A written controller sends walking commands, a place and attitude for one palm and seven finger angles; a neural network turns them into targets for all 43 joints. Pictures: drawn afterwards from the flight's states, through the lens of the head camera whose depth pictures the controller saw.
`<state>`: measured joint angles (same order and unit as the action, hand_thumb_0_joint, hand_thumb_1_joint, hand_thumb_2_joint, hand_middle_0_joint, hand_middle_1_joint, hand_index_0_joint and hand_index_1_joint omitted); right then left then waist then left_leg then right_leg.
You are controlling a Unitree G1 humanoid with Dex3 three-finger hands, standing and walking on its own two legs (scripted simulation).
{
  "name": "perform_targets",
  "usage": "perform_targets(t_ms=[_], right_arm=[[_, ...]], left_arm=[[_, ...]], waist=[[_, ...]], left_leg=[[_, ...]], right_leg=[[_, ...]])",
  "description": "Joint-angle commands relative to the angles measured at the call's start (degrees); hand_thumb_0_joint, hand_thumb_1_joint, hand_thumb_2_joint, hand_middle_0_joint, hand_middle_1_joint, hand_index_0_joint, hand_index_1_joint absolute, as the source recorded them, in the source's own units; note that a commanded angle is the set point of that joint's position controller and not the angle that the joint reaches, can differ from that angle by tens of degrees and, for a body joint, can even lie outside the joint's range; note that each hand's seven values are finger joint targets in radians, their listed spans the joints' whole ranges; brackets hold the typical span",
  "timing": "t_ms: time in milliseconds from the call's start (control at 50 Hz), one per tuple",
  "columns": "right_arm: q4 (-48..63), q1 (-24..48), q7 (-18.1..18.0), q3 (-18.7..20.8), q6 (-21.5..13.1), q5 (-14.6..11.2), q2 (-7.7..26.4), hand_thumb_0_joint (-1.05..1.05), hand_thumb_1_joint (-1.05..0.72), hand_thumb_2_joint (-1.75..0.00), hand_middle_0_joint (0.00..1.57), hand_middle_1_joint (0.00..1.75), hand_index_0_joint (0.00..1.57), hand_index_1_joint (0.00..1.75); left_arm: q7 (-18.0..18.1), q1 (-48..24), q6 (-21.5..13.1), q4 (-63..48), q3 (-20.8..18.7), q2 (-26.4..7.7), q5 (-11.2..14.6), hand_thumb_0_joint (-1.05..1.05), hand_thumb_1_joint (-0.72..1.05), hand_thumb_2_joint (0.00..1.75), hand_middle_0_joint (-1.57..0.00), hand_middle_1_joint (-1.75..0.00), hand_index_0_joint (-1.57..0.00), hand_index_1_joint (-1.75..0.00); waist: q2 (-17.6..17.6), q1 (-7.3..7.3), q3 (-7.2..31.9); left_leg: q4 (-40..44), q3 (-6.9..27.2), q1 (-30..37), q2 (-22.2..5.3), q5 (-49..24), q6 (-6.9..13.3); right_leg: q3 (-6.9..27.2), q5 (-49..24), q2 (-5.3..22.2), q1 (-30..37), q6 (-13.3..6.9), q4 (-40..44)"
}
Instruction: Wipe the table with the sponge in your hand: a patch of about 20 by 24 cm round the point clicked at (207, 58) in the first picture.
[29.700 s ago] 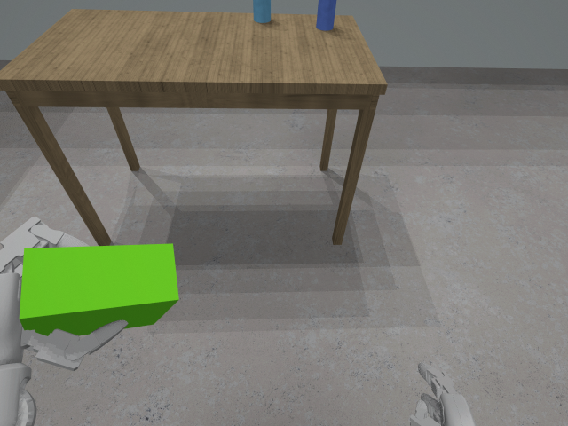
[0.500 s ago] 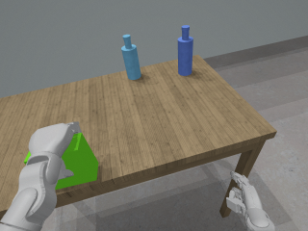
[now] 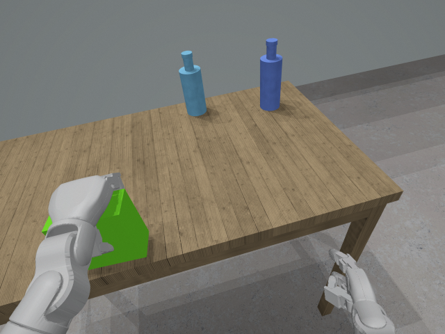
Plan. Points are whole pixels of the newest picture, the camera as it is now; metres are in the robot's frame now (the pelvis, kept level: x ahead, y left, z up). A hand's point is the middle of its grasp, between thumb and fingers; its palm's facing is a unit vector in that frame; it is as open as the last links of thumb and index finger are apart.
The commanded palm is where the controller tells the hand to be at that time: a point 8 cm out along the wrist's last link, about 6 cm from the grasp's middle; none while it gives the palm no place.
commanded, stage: move the sponge above the wiping area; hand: left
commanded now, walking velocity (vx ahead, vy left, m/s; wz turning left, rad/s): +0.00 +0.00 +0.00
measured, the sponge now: (107, 238) +0.24 +0.27 +0.06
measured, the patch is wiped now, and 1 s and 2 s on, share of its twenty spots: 0.00 0.00 0.00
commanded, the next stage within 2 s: lower the sponge onto the table in 1.02 s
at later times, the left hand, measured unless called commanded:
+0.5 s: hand (92, 216) +0.23 +0.27 +0.13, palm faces +0.07 -0.06 -1.00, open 10.3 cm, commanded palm +0.21 +0.27 +0.22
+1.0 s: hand (91, 203) +0.25 +0.27 +0.15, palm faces +0.15 -0.06 -0.99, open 10.3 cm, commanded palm +0.21 +0.26 +0.22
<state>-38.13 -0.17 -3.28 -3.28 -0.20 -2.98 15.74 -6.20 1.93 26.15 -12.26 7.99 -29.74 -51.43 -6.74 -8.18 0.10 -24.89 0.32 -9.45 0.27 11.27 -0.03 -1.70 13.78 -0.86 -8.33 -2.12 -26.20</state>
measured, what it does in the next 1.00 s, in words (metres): stands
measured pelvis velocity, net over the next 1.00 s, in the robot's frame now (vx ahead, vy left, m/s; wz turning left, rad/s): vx -0.01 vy -0.01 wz -0.01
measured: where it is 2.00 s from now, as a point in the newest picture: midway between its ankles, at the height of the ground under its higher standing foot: outside the picture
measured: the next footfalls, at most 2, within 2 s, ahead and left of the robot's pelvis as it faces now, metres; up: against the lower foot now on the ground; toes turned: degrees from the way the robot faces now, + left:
none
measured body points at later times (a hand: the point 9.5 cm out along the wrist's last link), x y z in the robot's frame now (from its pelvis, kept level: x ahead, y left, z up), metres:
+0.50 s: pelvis -0.01 -0.01 +0.00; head -0.03 -0.06 +0.45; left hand +0.23 +0.27 +0.19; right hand +0.26 -0.19 -0.06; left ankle +0.03 +0.12 -0.74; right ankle +0.01 -0.10 -0.74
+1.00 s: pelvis -0.01 -0.01 +0.00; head -0.04 -0.06 +0.45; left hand +0.24 +0.27 +0.20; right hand +0.25 -0.20 -0.07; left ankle +0.03 +0.12 -0.74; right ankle +0.01 -0.10 -0.74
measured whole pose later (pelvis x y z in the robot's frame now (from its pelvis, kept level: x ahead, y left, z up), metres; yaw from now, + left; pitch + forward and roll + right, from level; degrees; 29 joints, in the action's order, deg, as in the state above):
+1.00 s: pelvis -0.01 -0.01 +0.00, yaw -1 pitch -5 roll +1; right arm -39.6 -0.2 -2.9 -3.4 -0.2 -3.4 15.1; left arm -2.9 -1.1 26.7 -9.5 4.6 -30.3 -49.9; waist -7.1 -7.9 0.7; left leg -24.4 0.2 -8.8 -0.6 10.8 -0.9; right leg -1.4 13.3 -1.8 -8.0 -2.9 -26.1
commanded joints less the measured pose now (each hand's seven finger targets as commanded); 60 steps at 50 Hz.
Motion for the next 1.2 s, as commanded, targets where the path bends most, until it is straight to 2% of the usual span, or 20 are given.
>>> perform_targets(t_ms=[0, 80, 200, 340, 380, 400, 480, 500, 580, 600, 680, 700, 780, 800, 880, 900, 980, 1000, 1100, 1180], right_arm=[[10.43, 14.08, -0.59, 1.47, -4.58, 0.38, 3.17, 0.00, -0.90, -0.90, 0.20, 0.30, 0.20, 0.30], [9.32, 16.33, -0.50, 1.53, -4.17, -0.43, 3.71, 0.00, -0.90, -0.90, 0.20, 0.30, 0.20, 0.30], [10.83, 16.90, 0.44, 1.39, -3.40, -0.63, 3.96, 0.00, -0.90, -0.90, 0.20, 0.30, 0.20, 0.30], [11.11, 15.81, 0.47, 1.19, -2.37, 0.11, 4.19, 0.00, -0.90, -0.90, 0.20, 0.30, 0.20, 0.30], [10.97, 16.29, -0.02, 1.40, -3.03, 0.16, 4.26, 0.00, -0.90, -0.90, 0.20, 0.30, 0.20, 0.30], [11.65, 15.93, -0.12, 1.20, -3.64, 0.31, 3.27, 0.00, -0.90, -0.90, 0.20, 0.30, 0.20, 0.30], [9.77, 15.48, -0.68, 1.50, -3.92, 0.05, 3.99, 0.00, -0.90, -0.90, 0.20, 0.30, 0.20, 0.30], [9.97, 15.42, -0.80, 1.29, -4.16, -0.08, 3.28, 0.00, -0.90, -0.90, 0.20, 0.30, 0.20, 0.30], [9.33, 16.25, -1.06, 1.43, -4.46, -0.86, 3.93, 0.00, -0.90, -0.90, 0.20, 0.30, 0.20, 0.30], [9.51, 15.92, -1.03, 1.29, -4.60, -0.72, 3.78, 0.00, -0.90, -0.90, 0.20, 0.30, 0.20, 0.30], [10.31, 16.33, -0.70, 1.63, -4.51, -0.59, 4.29, 0.00, -0.90, -0.90, 0.20, 0.30, 0.20, 0.30], [10.93, 16.06, -0.42, 1.36, -4.61, -0.33, 3.87, 0.00, -0.90, -0.90, 0.20, 0.30, 0.20, 0.30], [10.74, 15.91, 0.07, 1.79, -4.25, 0.30, 4.27, 0.00, -0.90, -0.90, 0.20, 0.30, 0.20, 0.30], [10.89, 15.52, 0.23, 1.55, -4.21, 0.40, 3.67, 0.00, -0.90, -0.90, 0.20, 0.30, 0.20, 0.30], [10.13, 16.03, 0.46, 1.86, -3.50, 0.07, 4.19, 0.00, -0.90, -0.90, 0.20, 0.30, 0.20, 0.30], [10.24, 15.74, 0.41, 1.65, -3.45, -0.20, 3.78, 0.00, -0.90, -0.90, 0.20, 0.30, 0.20, 0.30], [10.01, 16.59, 0.04, 1.73, -3.46, -0.74, 4.38, 0.00, -0.90, -0.90, 0.20, 0.30, 0.20, 0.30], [10.50, 16.50, -0.02, 1.52, -3.68, -0.80, 3.98, 0.00, -0.90, -0.90, 0.20, 0.30, 0.20, 0.30], [11.37, 15.44, -0.59, 1.33, -4.65, -0.66, 3.80, 0.00, -0.90, -0.90, 0.20, 0.30, 0.20, 0.30], [10.99, 15.11, -0.77, 1.66, -4.89, -0.06, 4.03, 0.00, -0.90, -0.90, 0.20, 0.30, 0.20, 0.30]], left_arm=[[5.94, -24.37, -2.06, -12.66, -13.69, -15.57, -2.81, 0.00, 0.10, 1.30, -1.20, -1.60, -1.20, -1.60], [6.11, -24.68, 0.07, -7.65, -12.61, -14.11, -1.83, 0.00, 0.10, 1.30, -1.20, -1.60, -1.20, -1.60], [2.37, -15.28, 2.78, -8.84, -9.49, -10.02, -0.02, 0.00, 0.10, 1.30, -1.20, -1.60, -1.20, -1.60], [1.93, -17.45, 1.66, -11.49, -11.53, -13.99, -3.03, 0.00, 0.10, 1.30, -1.20, -1.60, -1.20, -1.60], [3.45, -20.81, 0.34, -14.25, -15.93, -19.29, -3.69, 0.00, 0.10, 1.30, -1.20, -1.60, -1.20, -1.60], [3.92, -22.14, -0.41, -15.23, -13.04, -15.45, -2.93, 0.00, 0.10, 1.30, -1.20, -1.60, -1.20, -1.60], [5.29, -22.76, -1.39, -10.81, -16.25, -18.59, -2.41, 0.00, 0.10, 1.30, -1.20, -1.60, -1.20, -1.60], [5.16, -24.56, -1.29, -9.82, -12.51, -14.34, -1.59, 0.00, 0.10, 1.30, -1.20, -1.60, -1.20, -1.60], [3.90, -24.47, -0.06, -4.96, -10.50, -12.94, -0.82, 0.00, 0.10, 1.30, -1.20, -1.60, -1.20, -1.60], [3.22, -24.52, 0.17, -4.37, -7.92, -10.43, -0.66, 0.00, 0.10, 1.30, -1.20, -1.60, -1.20, -1.60], [1.84, -20.95, 0.15, -6.62, -10.66, -13.91, -1.69, 0.00, 0.10, 1.30, -1.20, -1.60, -1.20, -1.60], [1.53, -21.19, -0.26, -8.36, -8.37, -11.15, -1.68, 0.00, 0.10, 1.30, -1.20, -1.60, -1.20, -1.60], [3.37, -18.45, -1.26, -11.17, -16.16, -18.12, -2.37, 0.00, 0.10, 1.30, -1.20, -1.60, -1.20, -1.60], [3.94, -18.63, -1.18, -10.80, -14.66, -15.46, -2.25, 0.00, 0.10, 1.30, -1.20, -1.60, -1.20, -1.60], [6.30, -19.46, 0.52, -9.68, -17.78, -17.95, -1.68, 0.00, 0.10, 1.30, -1.20, -1.60, -1.20, -1.60], [6.33, -20.66, 0.86, -8.70, -14.95, -14.61, -1.00, 0.00, 0.10, 1.30, -1.20, -1.60, -1.20, -1.60], [5.05, -19.86, 2.28, -7.22, -13.87, -14.82, -0.33, 0.00, 0.10, 1.30, -1.20, -1.60, -1.20, -1.60], [4.24, -20.80, 2.25, -7.66, -10.39, -11.48, -0.15, 0.00, 0.10, 1.30, -1.20, -1.60, -1.20, -1.60], [1.29, -21.99, 0.42, -10.12, -5.68, -9.30, -1.06, 0.00, 0.10, 1.30, -1.20, -1.60, -1.20, -1.60], [2.44, -24.42, -1.97, -12.78, -11.98, -16.70, -3.54, 0.00, 0.10, 1.30, -1.20, -1.60, -1.20, -1.60]], waist=[[1.67, 0.00, 13.53], [-1.02, 0.11, 9.86], [3.87, -0.34, 12.82], [4.78, 0.10, 10.94], [2.15, -0.28, 12.00], [0.87, -0.40, 13.92], [0.54, -0.14, 10.86], [1.03, 0.52, 10.41], [0.57, 1.02, 8.04], [1.81, 1.03, 9.12], [3.37, 0.16, 11.87], [3.70, 0.11, 13.74], [4.29, -1.35, 13.49], [4.90, -1.22, 14.34], [2.97, -1.42, 10.66], [3.21, -0.67, 10.66], [1.67, -0.21, 9.36], [1.93, 0.31, 10.52], [2.50, 1.25, 11.50], [1.99, 0.18, 13.82]], left_leg=[[2.26, 2.52, 6.10, 1.32, -10.56, 1.80], [4.00, 2.72, 5.14, 1.29, -6.81, 1.06], [3.14, 1.91, 3.31, 1.00, -9.32, 1.48], [2.84, 1.99, 2.88, 1.12, -7.78, 1.84], [2.43, 2.69, 4.33, 1.28, -7.27, 1.80], [2.09, 2.06, 4.77, 1.53, -8.22, 1.95], [2.57, 2.75, 5.17, 1.70, -6.85, 1.55], [2.65, 2.11, 4.71, 1.54, -6.62, 1.54], [3.75, 2.41, 3.74, 1.69, -2.95, 1.20], [3.57, 1.90, 3.01, 1.63, -2.97, 1.34], [3.22, 2.53, 3.59, 1.52, -5.19, 1.65], [2.95, 1.97, 3.41, 1.56, -6.32, 1.79], [2.63, 2.60, 3.94, 1.30, -8.14, 1.63], [2.37, 1.71, 3.41, 1.35, -9.48, 1.72], [2.71, 2.07, 3.30, 1.45, -8.36, 1.24], [2.68, 1.55, 2.98, 1.31, -8.27, 1.31], [2.76, 1.96, 3.34, 1.57, -6.64, 1.40], [2.29, 1.39, 3.27, 1.53, -7.05, 1.58], [2.05, 1.80, 4.26, 1.68, -5.68, 2.25], [2.34, 2.91, 5.69, 1.61, -6.98, 2.02]], right_leg=[[5.07, -5.74, -0.30, 0.92, -2.64, 5.84], [6.37, -2.74, -0.51, -0.62, -2.95, 7.13], [3.63, -7.14, 0.37, 2.35, -1.76, 5.12], [4.17, -4.19, 0.00, 0.06, -1.58, 5.56], [7.19, -2.79, -0.70, 0.00, -2.53, 5.87], [5.25, -3.60, 0.04, 1.12, -2.28, 5.47], [7.85, -1.91, -0.63, -0.62, -2.84, 7.34], [5.71, -1.91, 0.06, -0.67, -2.30, 7.20], [6.68, 0.55, -0.14, -2.09, -2.30, 7.84], [4.68, 0.26, 0.47, -1.35, -1.79, 7.27], [6.38, -1.92, 0.16, 0.43, -1.97, 6.40], [4.24, -3.32, 0.57, 1.66, -1.70, 5.51], [6.96, -4.57, -0.19, 2.01, -2.29, 5.52], [5.06, -6.21, 0.21, 2.99, -2.07, 4.82], [7.57, -4.13, -0.43, 0.83, -2.57, 6.32], [5.83, -4.03, -0.04, 0.75, -2.12, 6.18], [6.80, -2.85, -0.21, -0.61, -2.15, 6.87], [5.07, -3.69, 0.41, -0.17, -1.70, 6.26], [4.28, -2.40, 0.43, -1.07, -1.44, 6.16], [6.94, -3.12, -0.41, 0.28, -2.36, 5.91]])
